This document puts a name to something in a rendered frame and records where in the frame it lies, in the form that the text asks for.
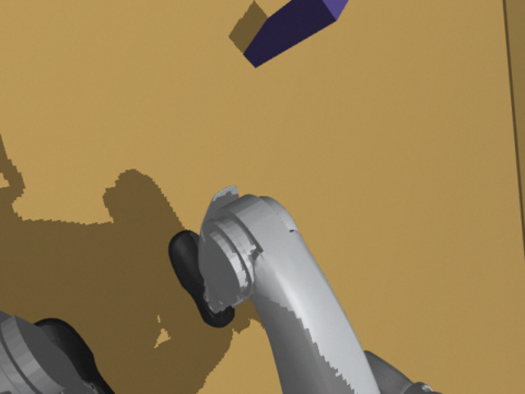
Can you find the right robot hand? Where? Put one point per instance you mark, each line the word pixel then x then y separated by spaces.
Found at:
pixel 389 379

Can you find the left robot foot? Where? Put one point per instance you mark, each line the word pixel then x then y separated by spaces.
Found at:
pixel 64 336

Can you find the right robot foot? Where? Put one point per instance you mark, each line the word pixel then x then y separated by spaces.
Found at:
pixel 183 252

